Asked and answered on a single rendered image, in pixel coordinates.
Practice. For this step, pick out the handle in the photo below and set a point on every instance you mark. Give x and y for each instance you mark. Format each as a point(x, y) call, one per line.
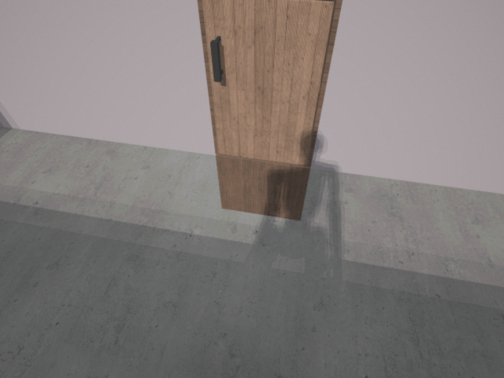
point(216, 59)

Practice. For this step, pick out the cupboard door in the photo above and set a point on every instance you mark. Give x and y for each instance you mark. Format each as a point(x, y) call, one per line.
point(272, 53)

